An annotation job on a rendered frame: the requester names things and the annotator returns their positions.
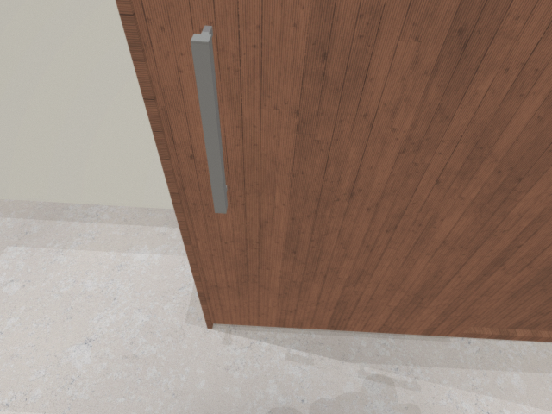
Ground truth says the wardrobe door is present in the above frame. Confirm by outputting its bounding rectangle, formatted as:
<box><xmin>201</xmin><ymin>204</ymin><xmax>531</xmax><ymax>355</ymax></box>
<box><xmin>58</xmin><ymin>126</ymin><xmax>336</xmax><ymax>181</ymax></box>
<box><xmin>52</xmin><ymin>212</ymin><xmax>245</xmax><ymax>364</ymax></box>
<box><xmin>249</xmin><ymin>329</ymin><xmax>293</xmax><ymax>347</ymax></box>
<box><xmin>132</xmin><ymin>0</ymin><xmax>552</xmax><ymax>337</ymax></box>
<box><xmin>470</xmin><ymin>260</ymin><xmax>552</xmax><ymax>331</ymax></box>

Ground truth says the handle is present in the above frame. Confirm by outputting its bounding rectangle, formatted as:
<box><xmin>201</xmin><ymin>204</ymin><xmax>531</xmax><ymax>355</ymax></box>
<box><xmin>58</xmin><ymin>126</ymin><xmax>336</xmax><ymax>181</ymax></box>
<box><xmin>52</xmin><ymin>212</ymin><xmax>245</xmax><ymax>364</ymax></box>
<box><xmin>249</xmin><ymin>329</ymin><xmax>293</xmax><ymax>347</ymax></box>
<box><xmin>191</xmin><ymin>26</ymin><xmax>228</xmax><ymax>214</ymax></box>

